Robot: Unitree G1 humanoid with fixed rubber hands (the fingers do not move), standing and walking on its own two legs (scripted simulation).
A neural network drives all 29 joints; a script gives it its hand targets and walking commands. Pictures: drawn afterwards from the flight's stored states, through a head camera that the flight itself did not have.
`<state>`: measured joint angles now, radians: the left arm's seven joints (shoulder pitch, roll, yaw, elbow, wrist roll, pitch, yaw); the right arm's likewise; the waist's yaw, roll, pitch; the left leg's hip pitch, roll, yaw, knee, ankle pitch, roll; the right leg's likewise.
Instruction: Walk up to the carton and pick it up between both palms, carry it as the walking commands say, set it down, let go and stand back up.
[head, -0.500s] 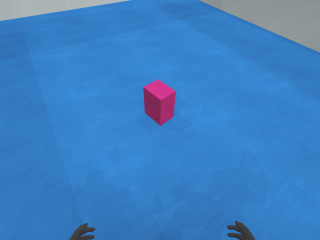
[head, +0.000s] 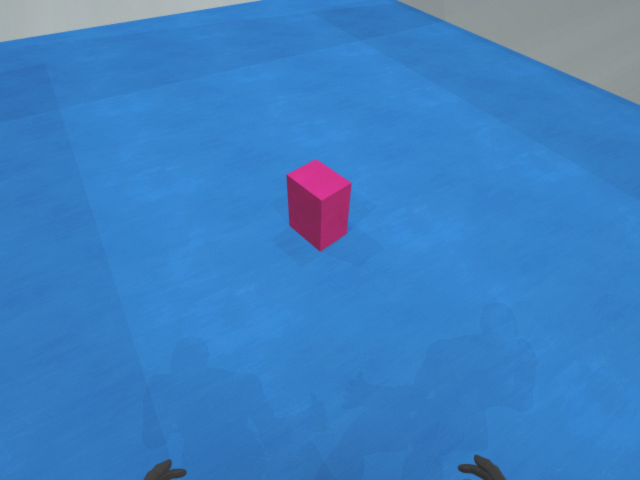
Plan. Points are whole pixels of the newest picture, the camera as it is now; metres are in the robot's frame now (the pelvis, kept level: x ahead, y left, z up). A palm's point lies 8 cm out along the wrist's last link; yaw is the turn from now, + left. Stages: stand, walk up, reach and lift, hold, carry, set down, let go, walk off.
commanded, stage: stand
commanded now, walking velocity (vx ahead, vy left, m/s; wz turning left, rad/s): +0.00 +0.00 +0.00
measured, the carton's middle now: (318, 205) +1.25 -0.01 -0.62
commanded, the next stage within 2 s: walk up in 1.54 s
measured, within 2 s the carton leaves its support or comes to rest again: neither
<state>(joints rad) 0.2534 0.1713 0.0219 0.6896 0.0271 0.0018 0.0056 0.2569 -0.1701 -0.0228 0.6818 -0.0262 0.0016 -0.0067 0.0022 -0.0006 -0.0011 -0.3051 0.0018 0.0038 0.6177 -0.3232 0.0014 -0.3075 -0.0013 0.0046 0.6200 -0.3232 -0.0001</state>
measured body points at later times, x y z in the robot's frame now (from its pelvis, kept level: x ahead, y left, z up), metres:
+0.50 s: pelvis +0.00 +0.00 +0.00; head +0.01 +0.00 +0.45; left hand +0.10 +0.23 -0.12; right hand +0.10 -0.23 -0.12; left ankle +0.00 +0.12 -0.73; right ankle +0.00 -0.12 -0.73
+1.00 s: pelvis +0.00 +0.00 +0.01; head +0.01 +0.00 +0.46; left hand +0.04 +0.24 -0.14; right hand +0.05 -0.24 -0.13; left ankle +0.00 +0.12 -0.73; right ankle +0.00 -0.12 -0.73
